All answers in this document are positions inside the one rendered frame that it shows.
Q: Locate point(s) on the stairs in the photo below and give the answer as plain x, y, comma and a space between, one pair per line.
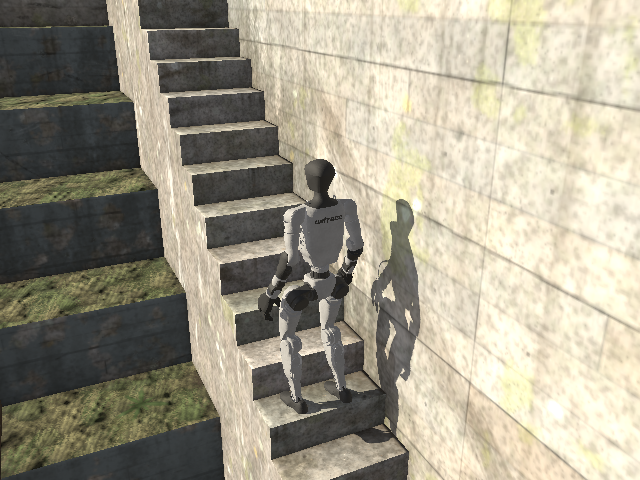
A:
223, 189

